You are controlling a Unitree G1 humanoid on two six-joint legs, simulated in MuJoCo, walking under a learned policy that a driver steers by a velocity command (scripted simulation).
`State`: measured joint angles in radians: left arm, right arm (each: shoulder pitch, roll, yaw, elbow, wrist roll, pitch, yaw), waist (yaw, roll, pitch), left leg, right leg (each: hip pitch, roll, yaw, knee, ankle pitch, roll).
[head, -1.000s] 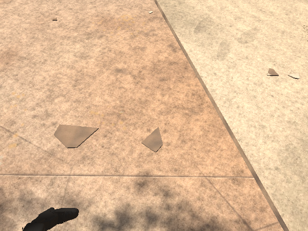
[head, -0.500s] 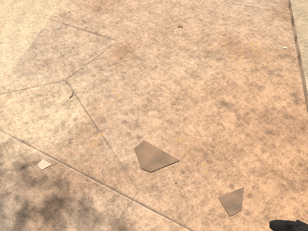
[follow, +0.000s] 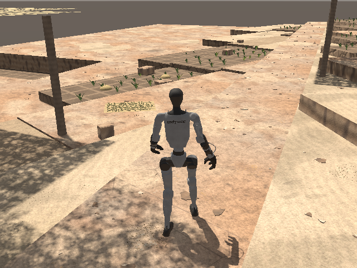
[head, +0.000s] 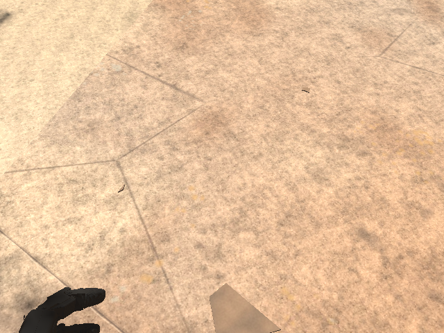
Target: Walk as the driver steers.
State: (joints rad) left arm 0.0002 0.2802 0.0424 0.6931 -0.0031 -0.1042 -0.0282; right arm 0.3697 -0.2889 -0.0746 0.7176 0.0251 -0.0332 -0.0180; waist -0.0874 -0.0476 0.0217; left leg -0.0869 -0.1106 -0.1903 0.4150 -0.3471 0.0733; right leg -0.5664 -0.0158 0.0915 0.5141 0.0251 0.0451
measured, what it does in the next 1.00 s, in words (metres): walks ahead: right foot, then left foot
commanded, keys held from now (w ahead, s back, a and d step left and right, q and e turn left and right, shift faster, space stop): w+q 0.02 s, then w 0.54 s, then e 0.44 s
